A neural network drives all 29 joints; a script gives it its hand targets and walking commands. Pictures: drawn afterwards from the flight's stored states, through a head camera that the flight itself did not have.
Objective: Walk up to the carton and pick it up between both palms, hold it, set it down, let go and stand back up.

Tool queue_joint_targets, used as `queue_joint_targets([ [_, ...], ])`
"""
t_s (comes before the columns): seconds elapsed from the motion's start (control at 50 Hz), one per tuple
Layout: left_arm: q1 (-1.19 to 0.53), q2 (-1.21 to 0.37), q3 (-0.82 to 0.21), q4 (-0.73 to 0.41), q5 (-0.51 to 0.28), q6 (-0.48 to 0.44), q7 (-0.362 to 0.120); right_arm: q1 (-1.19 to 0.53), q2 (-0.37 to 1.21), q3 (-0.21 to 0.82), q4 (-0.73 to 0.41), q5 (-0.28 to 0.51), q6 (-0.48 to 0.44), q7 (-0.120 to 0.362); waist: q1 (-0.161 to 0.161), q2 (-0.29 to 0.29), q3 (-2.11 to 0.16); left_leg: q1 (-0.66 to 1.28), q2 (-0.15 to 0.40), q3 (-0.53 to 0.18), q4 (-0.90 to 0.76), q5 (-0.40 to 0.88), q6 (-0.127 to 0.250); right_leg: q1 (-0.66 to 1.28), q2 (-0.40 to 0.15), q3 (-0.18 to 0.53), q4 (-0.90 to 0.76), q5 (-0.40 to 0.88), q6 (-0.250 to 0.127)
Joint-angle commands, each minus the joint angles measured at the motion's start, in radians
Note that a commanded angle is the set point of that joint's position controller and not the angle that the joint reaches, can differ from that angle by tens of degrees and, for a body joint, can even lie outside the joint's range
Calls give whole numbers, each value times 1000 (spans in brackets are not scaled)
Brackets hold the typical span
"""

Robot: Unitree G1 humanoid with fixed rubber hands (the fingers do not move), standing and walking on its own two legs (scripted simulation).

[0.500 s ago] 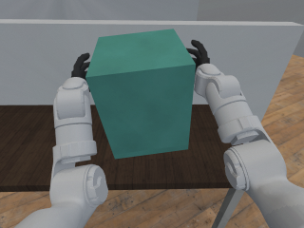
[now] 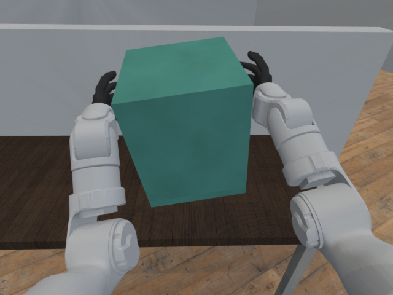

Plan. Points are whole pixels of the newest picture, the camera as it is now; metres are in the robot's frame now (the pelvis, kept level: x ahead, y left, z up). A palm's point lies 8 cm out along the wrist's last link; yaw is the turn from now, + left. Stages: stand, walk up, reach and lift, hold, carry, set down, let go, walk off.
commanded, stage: hold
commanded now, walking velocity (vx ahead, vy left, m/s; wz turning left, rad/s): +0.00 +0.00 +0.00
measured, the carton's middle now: (187, 122) +0.38 +0.00 +0.23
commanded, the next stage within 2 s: none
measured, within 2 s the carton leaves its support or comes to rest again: neither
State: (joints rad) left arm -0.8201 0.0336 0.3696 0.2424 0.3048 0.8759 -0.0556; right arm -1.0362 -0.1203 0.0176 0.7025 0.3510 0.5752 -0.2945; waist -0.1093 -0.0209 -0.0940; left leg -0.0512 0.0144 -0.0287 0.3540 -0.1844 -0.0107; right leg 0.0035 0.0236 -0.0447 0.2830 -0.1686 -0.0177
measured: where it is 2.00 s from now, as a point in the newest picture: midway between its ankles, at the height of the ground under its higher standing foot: outside the picture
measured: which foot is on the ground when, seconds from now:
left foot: down 0.00-1.00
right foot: down 0.00-1.00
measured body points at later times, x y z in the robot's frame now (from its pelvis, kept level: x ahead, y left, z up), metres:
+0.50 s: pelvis -0.01 -0.01 +0.00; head -0.10 +0.01 +0.44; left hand +0.37 +0.15 +0.27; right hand +0.38 -0.14 +0.30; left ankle +0.01 +0.12 -0.75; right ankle +0.00 -0.11 -0.75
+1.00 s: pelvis +0.00 -0.01 +0.00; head -0.09 +0.01 +0.44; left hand +0.38 +0.15 +0.27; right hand +0.38 -0.14 +0.30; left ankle +0.01 +0.12 -0.75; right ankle +0.00 -0.11 -0.75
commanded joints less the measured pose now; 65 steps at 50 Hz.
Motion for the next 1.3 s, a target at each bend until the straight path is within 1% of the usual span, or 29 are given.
queue_joint_targets([
  [0.0, -814, -512, -423, -118, -188, -87, -133, -628, 637, 227, -242, 134, -5, 131, 4, 64, -302, 26, -54, 23, -38, 233, -46, 99, 48, 10, -3, 224, 72],
  [0.22, -836, -502, -400, -62, -189, -97, -134, -649, 643, 203, -198, 121, -6, 133, 7, 49, -295, -1, -56, 26, -52, 163, -32, 83, 39, 18, -14, 183, 72],
  [0.26, -832, -505, -397, -94, -181, -95, -132, -621, 647, 226, -199, 140, 1, 132, 10, 56, -310, 33, -51, 28, -45, 222, -38, 100, 49, 21, -7, 210, 73],
  [0.3, -826, -501, -394, -98, -180, -90, -134, -616, 642, 230, -202, 150, 6, 128, 9, 57, -308, 39, -52, 28, -38, 240, -41, 103, 50, 21, -7, 224, 74],
  [0.42, -847, -499, -388, -75, -179, -88, -144, -638, 643, 210, -203, 140, 4, 130, 5, 62, -278, 4, -52, 33, -54, 170, -36, 84, 46, 20, -12, 158, 73],
  [0.52, -873, -509, -392, -65, -187, -99, -136, -665, 656, 208, -214, 138, -2, 131, 7, 65, -298, 3, -55, 32, -48, 165, -34, 77, 44, 24, -8, 160, 74],
  [0.68, -851, -487, -355, -18, -169, -98, -141, -657, 650, 200, -173, 131, 4, 130, 18, 40, -282, -12, -54, 35, -60, 133, -21, 80, 38, 30, -14, 142, 78],
  [0.82, -849, -484, -355, -30, -175, -100, -146, -657, 649, 208, -189, 146, 5, 124, 16, 38, -301, 5, -55, 33, -47, 179, -26, 91, 41, 31, -10, 188, 78],
  [0.96, -848, -498, -385, -75, -187, -94, -142, -643, 640, 219, -223, 162, 9, 118, 3, 63, -312, 30, -54, 28, -31, 227, -42, 88, 48, 27, -5, 217, 74],
  [0.98, -854, -506, -415, -58, -199, -93, -144, -691, 643, 202, -253, 143, -7, 117, -1, 63, -313, 14, -70, 21, -28, 187, -37, 74, 26, 20, -24, 202, 86],
  [1.0, -856, -499, -412, -54, -198, -99, -141, -680, 644, 198, -236, 139, -8, 117, -5, 55, -312, 17, -63, 21, -37, 178, -33, 66, 33, 18, -17, 206, 86],
  [1.02, -852, -509, -413, -56, -197, -100, -138, -668, 643, 201, -228, 137, -6, 118, -7, 58, -305, 20, -63, 25, -40, 171, -35, 58, 33, 22, -17, 207, 85],
  [1.1, -835, -507, -401, -61, -190, -98, -135, -649, 635, 205, -209, 137, 0, 122, 1, 64, -305, 13, -56, 19, -44, 186, -39, 78, 39, 20, -11, 199, 75],
  [1.28, -821, -515, -416, -94, -197, -90, -135, -634, 616, 208, -220, 143, 6, 129, -6, 73, -310, 24, -48, 15, -36, 238, -53, 89, 47, 18, -7, 219, 64],
])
